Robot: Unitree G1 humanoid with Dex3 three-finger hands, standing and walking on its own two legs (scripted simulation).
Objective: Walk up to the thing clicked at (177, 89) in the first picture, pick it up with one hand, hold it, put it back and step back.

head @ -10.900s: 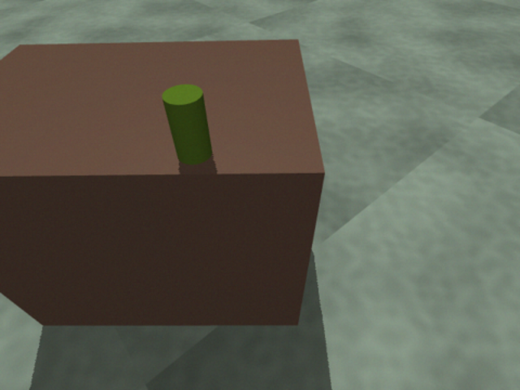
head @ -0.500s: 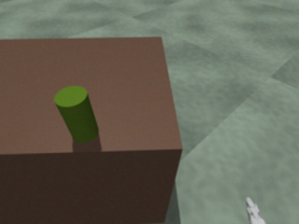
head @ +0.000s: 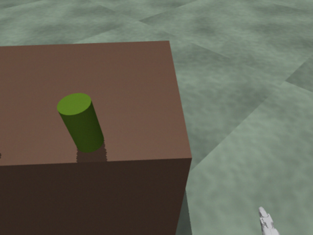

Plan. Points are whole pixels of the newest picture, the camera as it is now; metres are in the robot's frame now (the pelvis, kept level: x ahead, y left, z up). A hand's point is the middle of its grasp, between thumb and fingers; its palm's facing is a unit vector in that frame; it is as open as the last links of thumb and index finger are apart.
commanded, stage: go down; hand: left
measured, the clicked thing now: (83, 124) +0.41 +0.20 +0.11
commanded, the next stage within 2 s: approach in 0.22 s
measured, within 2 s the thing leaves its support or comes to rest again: neither
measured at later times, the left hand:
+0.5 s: hand out of the picture +0.34 +0.38 +0.19, palm faces +0.20 -0.98 -0.02, open 17.7 cm
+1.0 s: hand (67, 133) +0.40 +0.24 +0.08, palm faces +0.18 -0.98 +0.02, open 17.6 cm
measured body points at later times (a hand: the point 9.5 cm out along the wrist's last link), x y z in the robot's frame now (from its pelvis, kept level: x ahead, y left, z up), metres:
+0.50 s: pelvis -0.01 +0.00 +0.00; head +0.01 +0.01 +0.45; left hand +0.32 +0.43 +0.20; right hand +0.15 -0.25 -0.08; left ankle -0.02 +0.13 -0.73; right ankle -0.01 -0.15 -0.73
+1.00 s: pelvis -0.01 +0.00 -0.02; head +0.04 +0.01 +0.43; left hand +0.39 +0.29 +0.08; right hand +0.12 -0.27 -0.09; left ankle -0.02 +0.13 -0.73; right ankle -0.01 -0.15 -0.73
